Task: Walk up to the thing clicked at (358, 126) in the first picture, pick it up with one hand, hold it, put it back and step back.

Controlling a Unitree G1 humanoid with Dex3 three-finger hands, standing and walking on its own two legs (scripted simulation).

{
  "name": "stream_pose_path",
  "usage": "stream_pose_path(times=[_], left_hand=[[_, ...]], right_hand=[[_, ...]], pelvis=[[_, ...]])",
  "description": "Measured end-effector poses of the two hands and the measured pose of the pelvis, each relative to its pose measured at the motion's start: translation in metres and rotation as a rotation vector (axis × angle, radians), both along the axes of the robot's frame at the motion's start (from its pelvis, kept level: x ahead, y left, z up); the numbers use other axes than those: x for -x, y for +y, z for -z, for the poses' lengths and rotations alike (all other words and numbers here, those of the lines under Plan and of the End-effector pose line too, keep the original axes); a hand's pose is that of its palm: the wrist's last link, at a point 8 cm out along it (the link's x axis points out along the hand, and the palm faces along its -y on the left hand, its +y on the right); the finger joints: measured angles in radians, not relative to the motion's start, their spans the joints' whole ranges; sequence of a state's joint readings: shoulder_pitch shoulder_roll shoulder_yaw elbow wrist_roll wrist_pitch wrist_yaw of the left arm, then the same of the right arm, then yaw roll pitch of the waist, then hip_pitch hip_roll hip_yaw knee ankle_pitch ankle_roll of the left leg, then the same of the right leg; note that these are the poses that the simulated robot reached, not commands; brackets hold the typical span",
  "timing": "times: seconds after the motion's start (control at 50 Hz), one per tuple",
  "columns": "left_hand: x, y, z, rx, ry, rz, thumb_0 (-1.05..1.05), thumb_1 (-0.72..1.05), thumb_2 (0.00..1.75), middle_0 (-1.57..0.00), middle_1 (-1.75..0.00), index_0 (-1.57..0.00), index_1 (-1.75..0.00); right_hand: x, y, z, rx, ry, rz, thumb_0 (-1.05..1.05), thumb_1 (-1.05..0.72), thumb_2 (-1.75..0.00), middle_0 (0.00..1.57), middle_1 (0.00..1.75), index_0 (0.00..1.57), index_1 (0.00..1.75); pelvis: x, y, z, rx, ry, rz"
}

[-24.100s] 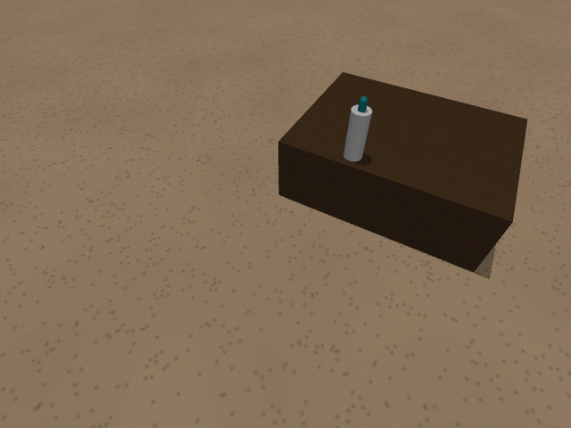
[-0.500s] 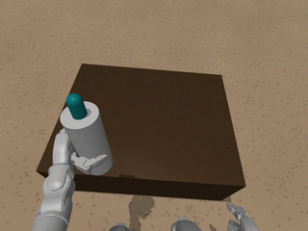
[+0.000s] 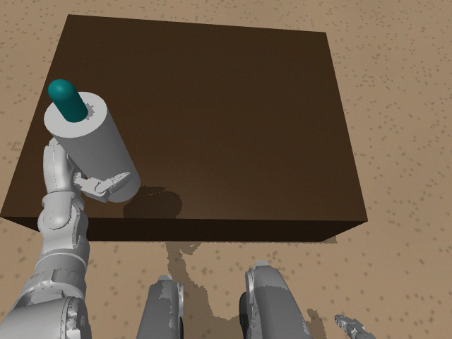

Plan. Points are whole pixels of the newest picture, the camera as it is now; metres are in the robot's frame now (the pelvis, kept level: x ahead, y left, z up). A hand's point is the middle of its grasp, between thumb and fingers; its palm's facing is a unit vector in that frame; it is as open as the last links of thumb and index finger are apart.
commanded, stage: crouch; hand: left
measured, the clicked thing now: (97, 147) +0.44 +0.18 +0.03
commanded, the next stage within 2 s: lower in 0.64 s
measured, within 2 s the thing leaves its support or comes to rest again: neither
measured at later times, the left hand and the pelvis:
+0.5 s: hand (110, 167) +0.45 +0.19 -0.07, palm faces +0.11 -0.99 -0.03, open 11.0 cm; pelvis -0.02 +0.01 -0.05, yaw +0 degrees
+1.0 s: hand (119, 174) +0.46 +0.19 -0.12, palm faces +0.09 -0.99 -0.06, open 11.1 cm; pelvis -0.02 +0.00 -0.09, yaw +0 degrees
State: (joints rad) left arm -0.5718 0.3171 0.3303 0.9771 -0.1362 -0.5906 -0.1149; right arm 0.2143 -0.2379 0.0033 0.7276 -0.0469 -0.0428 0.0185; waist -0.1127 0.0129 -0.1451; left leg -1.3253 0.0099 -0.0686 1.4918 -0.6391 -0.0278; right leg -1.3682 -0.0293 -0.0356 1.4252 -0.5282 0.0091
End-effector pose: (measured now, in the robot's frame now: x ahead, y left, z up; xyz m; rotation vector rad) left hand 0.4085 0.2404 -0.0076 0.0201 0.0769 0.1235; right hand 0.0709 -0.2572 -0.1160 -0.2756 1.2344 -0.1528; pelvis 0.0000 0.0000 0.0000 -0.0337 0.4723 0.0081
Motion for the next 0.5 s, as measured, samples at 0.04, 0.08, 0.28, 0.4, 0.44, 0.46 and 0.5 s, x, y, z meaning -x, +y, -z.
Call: stream_pose_path(times=[0.04, 0.08, 0.28, 0.4, 0.44, 0.46, 0.5], left_hand=[[-0.002, 0.0, 0.008, 0.007, 0.002, -0.006, -0.01, -0.54, 1.09, -0.69, -0.99, -0.69, -0.99], [-0.004, 0.0, 0.016, 0.008, 0.004, -0.006, -0.01, -0.54, 1.09, -0.69, -1.0, -0.69, -0.99], [-0.003, 0.007, 0.049, -0.004, 0.009, 0.019, -0.01, -0.54, 1.09, -0.69, -1.0, -0.69, -0.99], [-0.009, 0.008, 0.055, -0.009, 0.005, 0.016, -0.01, -0.54, 1.09, -0.69, -0.99, -0.69, -0.99], [-0.011, 0.006, 0.057, -0.008, 0.003, 0.014, -0.01, -0.54, 1.09, -0.69, -0.99, -0.69, -0.99], [-0.012, 0.006, 0.057, -0.008, 0.002, 0.014, -0.01, -0.54, 1.09, -0.69, -0.99, -0.69, -0.99], [-0.015, 0.004, 0.059, -0.009, 0.002, 0.015, -0.01, -0.54, 1.1, -0.69, -0.99, -0.69, -0.99]], right_hand=[[0.0, -0.001, 0.005, 0.002, 0.001, -0.001, 0.01, -0.94, -0.91, 0.2, 0.3, 0.21, 0.3], [0.0, -0.002, 0.009, 0.007, 0.0, -0.002, 0.01, -0.94, -0.91, 0.2, 0.3, 0.21, 0.3], [0.0, -0.004, 0.028, 0.041, 0.001, -0.022, 0.01, -0.94, -0.91, 0.2, 0.3, 0.2, 0.3], [0.002, -0.001, 0.039, 0.038, 0.005, -0.027, 0.01, -0.94, -0.92, 0.2, 0.3, 0.2, 0.3], [0.003, 0.001, 0.043, 0.033, 0.007, -0.028, 0.01, -0.94, -0.92, 0.2, 0.3, 0.2, 0.3], [0.004, 0.001, 0.045, 0.03, 0.007, -0.027, 0.01, -0.94, -0.92, 0.2, 0.3, 0.2, 0.3], [0.005, 0.003, 0.049, 0.023, 0.008, -0.025, 0.01, -0.94, -0.92, 0.2, 0.3, 0.2, 0.3]], pelvis=[[0.001, 0.0, 0.006, 0.001, 0.011, 0.001], [0.003, 0.0, 0.011, 0.003, 0.021, 0.002], [0.011, 0.005, 0.036, 0.016, 0.061, 0.0], [0.014, 0.007, 0.046, 0.02, 0.073, -0.002], [0.015, 0.007, 0.049, 0.021, 0.076, -0.003], [0.015, 0.007, 0.05, 0.021, 0.078, -0.004], [0.016, 0.007, 0.053, 0.02, 0.081, -0.004]])
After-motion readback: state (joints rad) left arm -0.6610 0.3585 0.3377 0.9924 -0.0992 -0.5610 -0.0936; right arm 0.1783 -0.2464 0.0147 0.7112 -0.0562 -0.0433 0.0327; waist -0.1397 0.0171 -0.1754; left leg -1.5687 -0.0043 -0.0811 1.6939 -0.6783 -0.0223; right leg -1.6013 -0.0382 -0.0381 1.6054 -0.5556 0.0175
